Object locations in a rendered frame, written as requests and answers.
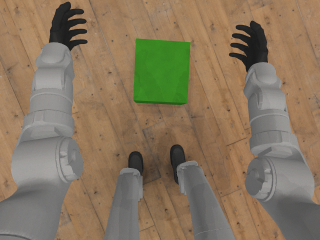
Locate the left robot upper arm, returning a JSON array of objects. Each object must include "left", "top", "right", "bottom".
[{"left": 0, "top": 135, "right": 84, "bottom": 240}]

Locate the left robot thigh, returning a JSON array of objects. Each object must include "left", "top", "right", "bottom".
[{"left": 103, "top": 172, "right": 143, "bottom": 240}]

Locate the right robot hand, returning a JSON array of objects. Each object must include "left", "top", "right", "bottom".
[{"left": 229, "top": 20, "right": 269, "bottom": 72}]

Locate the left robot forearm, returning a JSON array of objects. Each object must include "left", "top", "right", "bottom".
[{"left": 10, "top": 42, "right": 75, "bottom": 184}]

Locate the right robot forearm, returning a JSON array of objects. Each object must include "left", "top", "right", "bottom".
[{"left": 243, "top": 62, "right": 315, "bottom": 195}]

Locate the right robot upper arm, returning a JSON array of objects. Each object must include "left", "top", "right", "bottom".
[{"left": 244, "top": 155, "right": 320, "bottom": 240}]

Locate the left robot hand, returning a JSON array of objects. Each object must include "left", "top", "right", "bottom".
[{"left": 49, "top": 1, "right": 88, "bottom": 51}]

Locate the carton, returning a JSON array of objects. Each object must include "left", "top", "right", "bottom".
[{"left": 133, "top": 38, "right": 191, "bottom": 105}]

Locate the right robot thigh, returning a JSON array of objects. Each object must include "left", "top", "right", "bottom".
[{"left": 177, "top": 165, "right": 236, "bottom": 240}]

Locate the robot thigh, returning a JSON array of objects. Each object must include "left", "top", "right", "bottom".
[
  {"left": 103, "top": 172, "right": 143, "bottom": 240},
  {"left": 177, "top": 165, "right": 236, "bottom": 240}
]

